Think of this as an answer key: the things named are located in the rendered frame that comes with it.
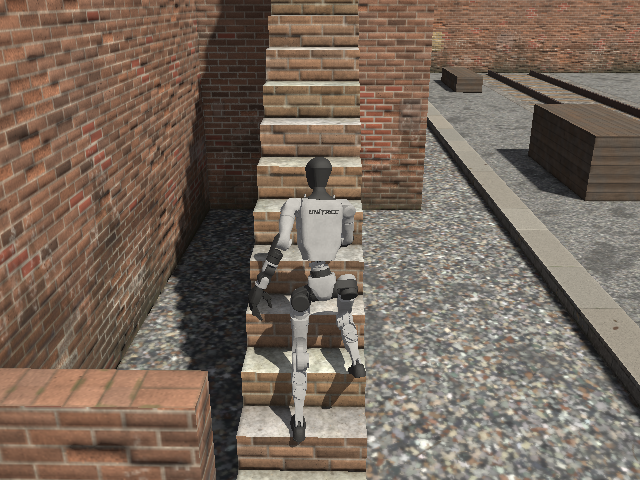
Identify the stairs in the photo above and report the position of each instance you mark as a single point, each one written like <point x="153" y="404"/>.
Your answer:
<point x="311" y="105"/>

